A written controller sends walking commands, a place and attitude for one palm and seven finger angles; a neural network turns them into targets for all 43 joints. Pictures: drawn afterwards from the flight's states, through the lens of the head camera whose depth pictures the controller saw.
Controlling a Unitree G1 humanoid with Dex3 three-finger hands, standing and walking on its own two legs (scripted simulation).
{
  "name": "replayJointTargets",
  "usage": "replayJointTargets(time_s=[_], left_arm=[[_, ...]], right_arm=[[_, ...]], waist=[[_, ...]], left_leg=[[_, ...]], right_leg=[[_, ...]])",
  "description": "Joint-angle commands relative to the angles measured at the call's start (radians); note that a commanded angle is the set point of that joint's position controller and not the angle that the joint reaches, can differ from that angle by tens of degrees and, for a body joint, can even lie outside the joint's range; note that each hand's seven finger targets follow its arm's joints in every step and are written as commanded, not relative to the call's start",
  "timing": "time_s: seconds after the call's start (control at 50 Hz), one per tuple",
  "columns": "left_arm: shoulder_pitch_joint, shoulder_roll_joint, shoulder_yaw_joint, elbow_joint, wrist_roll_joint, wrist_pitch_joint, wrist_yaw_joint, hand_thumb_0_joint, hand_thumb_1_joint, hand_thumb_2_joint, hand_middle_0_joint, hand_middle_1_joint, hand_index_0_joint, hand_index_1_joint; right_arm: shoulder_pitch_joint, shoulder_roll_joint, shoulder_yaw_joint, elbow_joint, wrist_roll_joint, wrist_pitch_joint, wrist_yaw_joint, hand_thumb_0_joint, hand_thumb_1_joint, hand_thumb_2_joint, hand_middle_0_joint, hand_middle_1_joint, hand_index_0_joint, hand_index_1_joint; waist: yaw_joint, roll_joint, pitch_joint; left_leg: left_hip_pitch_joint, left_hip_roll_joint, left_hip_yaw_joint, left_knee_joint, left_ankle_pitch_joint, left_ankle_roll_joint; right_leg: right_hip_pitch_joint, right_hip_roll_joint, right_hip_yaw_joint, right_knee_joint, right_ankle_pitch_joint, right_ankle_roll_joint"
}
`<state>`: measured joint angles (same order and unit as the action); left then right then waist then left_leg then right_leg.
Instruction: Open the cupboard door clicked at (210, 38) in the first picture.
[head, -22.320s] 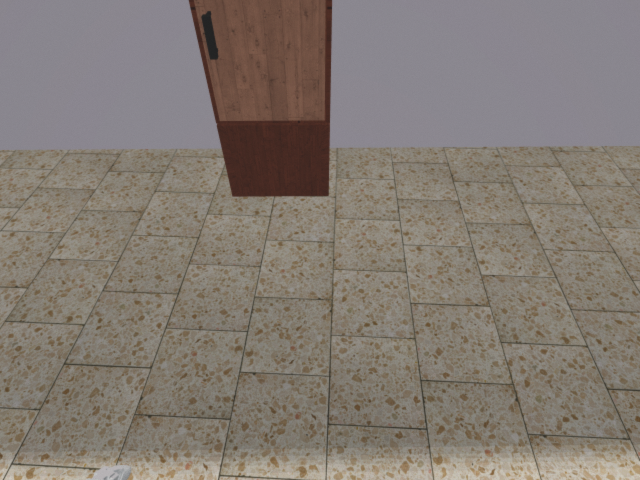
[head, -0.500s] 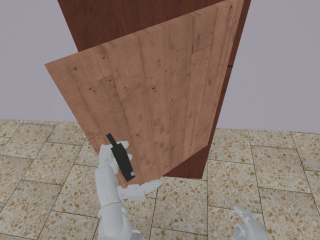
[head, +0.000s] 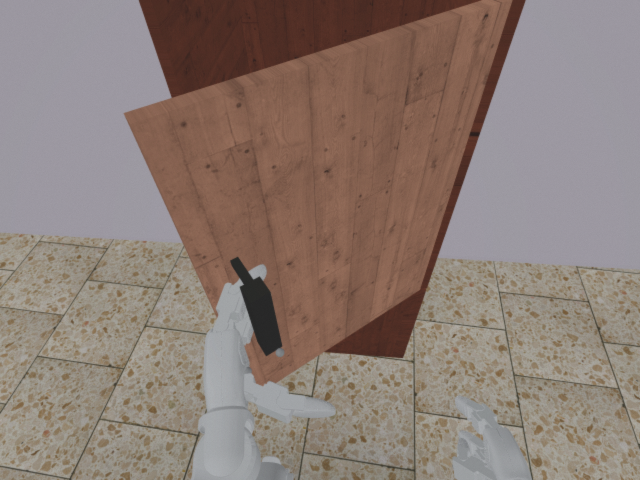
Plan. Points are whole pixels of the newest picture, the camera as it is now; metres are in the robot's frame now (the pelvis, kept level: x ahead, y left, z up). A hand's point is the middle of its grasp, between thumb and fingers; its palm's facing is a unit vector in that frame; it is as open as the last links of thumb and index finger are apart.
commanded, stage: slide the hand sideways off the handle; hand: left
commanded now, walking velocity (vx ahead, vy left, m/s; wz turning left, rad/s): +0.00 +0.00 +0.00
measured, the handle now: (254, 306) +0.32 +0.10 +0.06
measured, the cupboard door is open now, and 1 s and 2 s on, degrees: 39 43 43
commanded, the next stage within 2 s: draw the hand back to the body in 1.12 s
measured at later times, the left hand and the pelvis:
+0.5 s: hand (262, 397) +0.21 +0.07 +0.06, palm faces -0.11 -0.99 +0.01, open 16.2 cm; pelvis -0.01 +0.02 -0.01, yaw -2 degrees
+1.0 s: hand (207, 427) +0.18 +0.13 +0.06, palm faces -0.04 -1.00 -0.03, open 16.2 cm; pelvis -0.01 +0.01 -0.02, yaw -1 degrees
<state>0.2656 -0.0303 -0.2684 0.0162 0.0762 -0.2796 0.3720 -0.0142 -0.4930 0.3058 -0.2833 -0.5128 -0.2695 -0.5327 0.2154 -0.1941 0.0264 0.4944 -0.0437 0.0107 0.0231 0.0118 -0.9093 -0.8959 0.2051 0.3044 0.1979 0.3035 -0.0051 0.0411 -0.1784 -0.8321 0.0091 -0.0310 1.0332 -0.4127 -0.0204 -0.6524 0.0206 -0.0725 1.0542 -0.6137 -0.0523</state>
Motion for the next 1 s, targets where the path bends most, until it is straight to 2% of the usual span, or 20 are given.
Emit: replayJointTargets(time_s=[0.0,0.04,0.08,0.12,0.16,0.2,0.28,0.3,0.36,0.48,0.52,0.56,0.58,0.68,0.74,0.76,0.82,0.86,0.92,0.98], left_arm=[[-0.116,0.06,-0.118,-0.346,-0.045,-0.16,-0.371,0.0,-0.5,0.3,-0.15,-0.3,-0.15,-0.3],[-0.074,0.031,-0.086,-0.345,-0.122,-0.152,-0.4,0.0,-0.5,0.3,-0.15,-0.3,-0.15,-0.3],[-0.071,0.018,-0.047,-0.31,-0.151,-0.134,-0.36,0.0,-0.5,0.3,-0.15,-0.3,-0.15,-0.3],[-0.067,0.028,-0.01,-0.304,-0.143,-0.127,-0.303,0.0,-0.5,0.3,-0.15,-0.3,-0.15,-0.3],[-0.038,0.061,0.017,-0.308,-0.109,-0.124,-0.258,0.0,-0.5,0.3,-0.15,-0.3,-0.15,-0.3],[-0.019,0.067,0.015,-0.325,-0.081,-0.125,-0.237,0.0,-0.5,0.3,-0.15,-0.3,-0.15,-0.3],[0.036,0.065,0.0,-0.356,-0.064,-0.113,-0.226,0.0,-0.5,0.3,-0.15,-0.3,-0.15,-0.3],[0.055,0.063,-0.005,-0.354,-0.068,-0.108,-0.228,0.0,-0.5,0.3,-0.15,-0.3,-0.15,-0.3],[0.077,0.095,0.031,-0.36,-0.077,-0.106,-0.237,0.0,-0.5,0.3,-0.15,-0.3,-0.15,-0.3],[0.124,0.102,0.038,-0.408,-0.103,-0.123,-0.273,0.0,-0.5,0.3,-0.15,-0.3,-0.15,-0.3],[0.172,0.117,0.058,-0.417,-0.113,-0.132,-0.284,0.0,-0.5,0.3,-0.15,-0.3,-0.15,-0.3],[0.161,0.123,0.055,-0.437,-0.12,-0.136,-0.3,0.0,-0.5,0.3,-0.15,-0.3,-0.15,-0.3],[0.175,0.146,0.079,-0.442,-0.123,-0.141,-0.306,0.0,-0.5,0.3,-0.15,-0.3,-0.15,-0.3],[0.228,0.152,0.089,-0.468,-0.147,-0.151,-0.346,0.0,-0.5,0.3,-0.15,-0.3,-0.15,-0.3],[0.274,0.184,0.136,-0.467,-0.166,-0.149,-0.369,0.0,-0.5,0.3,-0.15,-0.3,-0.15,-0.3],[0.277,0.194,0.147,-0.482,-0.172,-0.15,-0.374,0.0,-0.5,0.3,-0.15,-0.3,-0.15,-0.3],[0.301,0.202,0.173,-0.471,-0.193,-0.148,-0.4,0.0,-0.5,0.3,-0.15,-0.3,-0.15,-0.3],[0.326,0.226,0.21,-0.473,-0.207,-0.149,-0.417,0.0,-0.5,0.3,-0.15,-0.3,-0.15,-0.3],[0.346,0.225,0.215,-0.49,-0.232,-0.159,-0.453,0.0,-0.5,0.3,-0.15,-0.3,-0.15,-0.3],[0.36,0.249,0.251,-0.474,-0.256,-0.168,-0.493,0.0,-0.5,0.3,-0.15,-0.3,-0.15,-0.3]], right_arm=[[-0.032,-0.106,-0.051,-0.193,0.028,-0.053,-0.007,0.0,-0.9,-0.9,0.2,0.3,0.2,0.3],[-0.032,-0.099,-0.046,-0.222,0.042,-0.063,-0.013,0.0,-0.9,-0.9,0.2,0.3,0.2,0.3],[-0.046,-0.104,-0.045,-0.229,0.045,-0.071,-0.018,0.0,-0.9,-0.9,0.2,0.3,0.2,0.3],[-0.051,-0.109,-0.046,-0.236,0.04,-0.071,-0.019,0.0,-0.9,-0.9,0.2,0.3,0.2,0.3],[-0.051,-0.11,-0.047,-0.242,0.033,-0.065,-0.015,0.0,-0.9,-0.9,0.2,0.3,0.2,0.3],[-0.048,-0.106,-0.048,-0.253,0.033,-0.056,-0.01,0.0,-0.9,-0.9,0.2,0.3,0.2,0.3],[-0.048,-0.104,-0.047,-0.272,0.035,-0.042,-0.004,0.0,-0.9,-0.9,0.2,0.3,0.2,0.3],[-0.048,-0.103,-0.044,-0.278,0.037,-0.039,-0.004,0.0,-0.9,-0.9,0.2,0.3,0.2,0.3],[-0.047,-0.108,-0.043,-0.279,0.037,-0.034,-0.009,0.0,-0.9,-0.9,0.2,0.3,0.2,0.3],[-0.044,-0.109,-0.043,-0.287,0.041,-0.042,-0.013,0.0,-0.9,-0.9,0.2,0.3,0.2,0.3],[-0.034,-0.109,-0.046,-0.29,0.041,-0.046,-0.013,0.0,-0.9,-0.9,0.2,0.3,0.2,0.3],[-0.034,-0.112,-0.045,-0.291,0.042,-0.049,-0.017,0.0,-0.9,-0.9,0.2,0.3,0.2,0.3],[-0.031,-0.112,-0.048,-0.289,0.041,-0.052,-0.018,0.0,-0.9,-0.9,0.2,0.3,0.2,0.3],[-0.029,-0.114,-0.051,-0.295,0.045,-0.061,-0.023,0.0,-0.9,-0.9,0.2,0.3,0.2,0.3],[-0.023,-0.115,-0.056,-0.292,0.049,-0.061,-0.031,0.0,-0.9,-0.9,0.2,0.3,0.2,0.3],[-0.027,-0.114,-0.057,-0.293,0.049,-0.063,-0.035,0.0,-0.9,-0.9,0.2,0.3,0.2,0.3],[-0.024,-0.111,-0.058,-0.286,0.052,-0.065,-0.041,0.0,-0.9,-0.9,0.2,0.3,0.2,0.3],[-0.03,-0.111,-0.063,-0.281,0.054,-0.066,-0.047,0.0,-0.9,-0.9,0.2,0.3,0.2,0.3],[-0.031,-0.109,-0.065,-0.278,0.058,-0.073,-0.054,0.0,-0.9,-0.9,0.2,0.3,0.2,0.3],[-0.037,-0.11,-0.068,-0.269,0.061,-0.076,-0.065,0.0,-0.9,-0.9,0.2,0.3,0.2,0.3]], waist=[[-0.06,-0.031,-0.215],[-0.051,-0.05,-0.173],[-0.044,-0.094,-0.121],[-0.032,-0.123,-0.119],[-0.012,-0.093,-0.136],[-0.006,-0.077,-0.154],[0.0,-0.058,-0.154],[-0.005,-0.059,-0.132],[-0.002,-0.079,-0.115],[-0.008,-0.048,-0.114],[-0.004,-0.059,-0.116],[-0.014,-0.055,-0.114],[-0.007,-0.058,-0.124],[-0.011,-0.046,-0.119],[-0.008,-0.076,-0.121],[-0.001,-0.053,-0.13],[-0.007,-0.077,-0.117],[0.005,-0.066,-0.125],[-0.001,-0.051,-0.134],[-0.004,-0.079,-0.119]], left_leg=[[0.29,-0.018,-0.007,-0.047,0.232,0.062],[0.28,-0.015,-0.01,-0.06,0.185,0.058],[0.255,-0.01,-0.018,-0.07,0.135,0.052],[0.233,-0.009,-0.019,-0.074,0.093,0.05],[0.222,-0.011,-0.016,-0.074,0.098,0.049],[0.231,-0.009,-0.01,-0.075,0.105,0.047],[0.24,-0.005,-0.01,-0.088,0.108,0.045],[0.232,-0.004,-0.008,-0.091,0.092,0.046],[0.214,-0.004,-0.01,-0.092,0.073,0.046],[0.217,-0.002,-0.008,-0.082,0.076,0.044],[0.209,-0.004,-0.006,-0.076,0.085,0.044],[0.202,-0.005,-0.01,-0.067,0.084,0.048],[0.197,-0.007,-0.006,-0.059,0.092,0.047],[0.187,-0.008,-0.007,-0.047,0.098,0.049],[0.172,-0.009,-0.002,-0.036,0.104,0.049],[0.171,-0.012,-0.002,-0.03,0.118,0.05],[0.156,-0.013,0.0,-0.021,0.118,0.049],[0.149,-0.014,0.0,-0.017,0.13,0.048],[0.146,-0.015,0.002,-0.006,0.134,0.047],[0.115,-0.015,-0.003,0.01,0.131,0.046]], right_leg=[[-0.032,-0.031,0.087,-0.155,0.564,0.043],[-0.052,-0.017,0.065,-0.17,0.466,0.038],[-0.087,-0.004,0.043,-0.174,0.36,0.034],[-0.105,-0.001,0.039,-0.176,0.289,0.034],[-0.098,0.001,0.042,-0.162,0.272,0.026],[-0.103,0.001,0.043,-0.152,0.274,0.024],[-0.104,0.006,0.037,-0.145,0.27,0.02],[-0.11,0.007,0.036,-0.153,0.26,0.022],[-0.103,0.012,0.041,-0.159,0.238,0.021],[-0.123,0.014,0.036,-0.147,0.245,0.024],[-0.116,0.014,0.037,-0.144,0.262,0.026],[-0.12,0.015,0.04,-0.142,0.263,0.027],[-0.116,0.013,0.046,-0.138,0.278,0.028],[-0.125,0.015,0.045,-0.129,0.289,0.031],[-0.112,0.014,0.053,-0.136,0.314,0.038],[-0.101,0.014,0.059,-0.132,0.328,0.036],[-0.096,0.008,0.066,-0.138,0.361,0.047],[-0.079,0.01,0.07,-0.135,0.372,0.045],[-0.081,-0.001,0.083,-0.136,0.407,0.058],[-0.074,-0.007,0.101,-0.138,0.421,0.066]])
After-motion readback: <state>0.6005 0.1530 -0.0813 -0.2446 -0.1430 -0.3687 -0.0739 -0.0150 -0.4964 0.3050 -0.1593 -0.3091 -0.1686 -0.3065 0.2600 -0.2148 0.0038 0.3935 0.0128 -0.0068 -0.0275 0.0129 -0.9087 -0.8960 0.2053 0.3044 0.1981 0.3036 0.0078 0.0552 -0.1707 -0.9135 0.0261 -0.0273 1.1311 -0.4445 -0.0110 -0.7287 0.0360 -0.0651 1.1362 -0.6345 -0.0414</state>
